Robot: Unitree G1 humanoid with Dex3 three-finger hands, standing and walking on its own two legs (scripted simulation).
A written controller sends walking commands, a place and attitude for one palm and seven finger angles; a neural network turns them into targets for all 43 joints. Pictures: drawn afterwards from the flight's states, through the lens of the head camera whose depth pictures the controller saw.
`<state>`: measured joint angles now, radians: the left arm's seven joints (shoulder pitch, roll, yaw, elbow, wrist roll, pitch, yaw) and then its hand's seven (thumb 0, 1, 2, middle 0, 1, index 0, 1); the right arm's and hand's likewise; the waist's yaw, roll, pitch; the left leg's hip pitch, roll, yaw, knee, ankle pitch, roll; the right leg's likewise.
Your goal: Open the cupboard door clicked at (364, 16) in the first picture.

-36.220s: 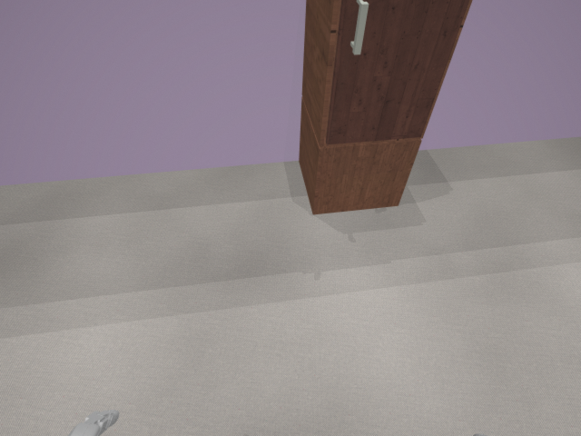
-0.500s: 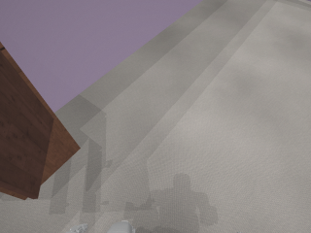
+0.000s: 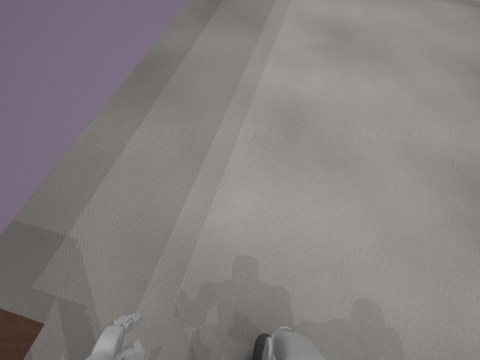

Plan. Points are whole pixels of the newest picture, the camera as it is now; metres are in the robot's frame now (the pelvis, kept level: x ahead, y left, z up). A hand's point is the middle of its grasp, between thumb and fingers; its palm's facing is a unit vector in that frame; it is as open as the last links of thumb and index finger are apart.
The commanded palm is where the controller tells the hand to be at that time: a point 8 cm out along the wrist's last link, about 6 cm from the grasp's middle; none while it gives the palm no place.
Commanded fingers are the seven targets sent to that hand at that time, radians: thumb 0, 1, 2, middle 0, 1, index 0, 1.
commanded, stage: walk to a spot facing it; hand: left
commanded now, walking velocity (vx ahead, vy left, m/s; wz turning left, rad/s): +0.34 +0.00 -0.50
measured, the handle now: out of the picture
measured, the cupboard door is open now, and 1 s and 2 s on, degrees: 45 45 45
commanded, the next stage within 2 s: turn to face it in 0.94 s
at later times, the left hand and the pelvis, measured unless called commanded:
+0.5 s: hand (170, 297) +0.24 +0.14 -0.15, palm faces -0.07 -0.98 -0.21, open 7.3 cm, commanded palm none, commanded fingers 0.00 0.90 0.90 -0.20 -0.30 -0.20 -0.30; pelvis +0.27 -0.04 +0.01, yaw -11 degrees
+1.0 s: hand (244, 120) +0.73 -0.01 -0.15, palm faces -0.47 -0.86 -0.20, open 7.4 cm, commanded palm none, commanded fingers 0.00 0.90 0.90 -0.20 -0.30 -0.20 -0.30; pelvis +0.53 -0.12 +0.01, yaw -25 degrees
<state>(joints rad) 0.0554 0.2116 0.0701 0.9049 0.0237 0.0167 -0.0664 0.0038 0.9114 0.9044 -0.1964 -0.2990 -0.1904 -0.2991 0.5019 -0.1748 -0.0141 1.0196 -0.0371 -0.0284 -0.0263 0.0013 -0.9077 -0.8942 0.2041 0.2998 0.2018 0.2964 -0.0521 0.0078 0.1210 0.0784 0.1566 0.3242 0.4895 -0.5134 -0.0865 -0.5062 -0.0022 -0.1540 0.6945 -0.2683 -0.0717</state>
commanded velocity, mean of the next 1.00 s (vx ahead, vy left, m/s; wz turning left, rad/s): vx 0.34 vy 0.00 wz -0.39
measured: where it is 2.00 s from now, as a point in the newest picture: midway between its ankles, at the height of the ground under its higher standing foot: (301, 207)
